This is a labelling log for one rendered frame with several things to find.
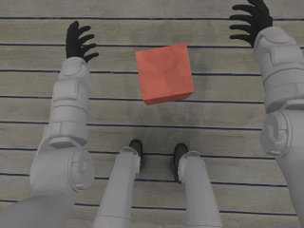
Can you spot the robot right forearm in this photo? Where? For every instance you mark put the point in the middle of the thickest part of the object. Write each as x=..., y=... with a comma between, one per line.
x=282, y=70

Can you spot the right robot shin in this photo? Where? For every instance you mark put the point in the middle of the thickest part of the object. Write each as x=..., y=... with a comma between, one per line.
x=190, y=154

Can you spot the left robot hand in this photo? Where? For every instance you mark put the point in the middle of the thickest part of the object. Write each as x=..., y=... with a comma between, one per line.
x=73, y=43

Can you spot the right robot hand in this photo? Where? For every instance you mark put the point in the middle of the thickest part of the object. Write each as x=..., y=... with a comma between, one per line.
x=259, y=19

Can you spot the left robot upper arm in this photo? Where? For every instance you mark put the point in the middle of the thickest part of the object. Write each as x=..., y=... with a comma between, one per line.
x=58, y=177

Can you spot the robot left forearm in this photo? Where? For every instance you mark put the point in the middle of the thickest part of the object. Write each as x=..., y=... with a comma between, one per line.
x=69, y=108

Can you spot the robot left thigh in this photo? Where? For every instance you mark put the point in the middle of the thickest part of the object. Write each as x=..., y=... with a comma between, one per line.
x=116, y=204

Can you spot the right robot upper arm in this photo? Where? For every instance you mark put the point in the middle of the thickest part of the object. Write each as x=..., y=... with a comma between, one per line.
x=282, y=136

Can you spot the carton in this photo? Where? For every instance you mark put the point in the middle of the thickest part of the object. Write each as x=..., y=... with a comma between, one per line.
x=165, y=74

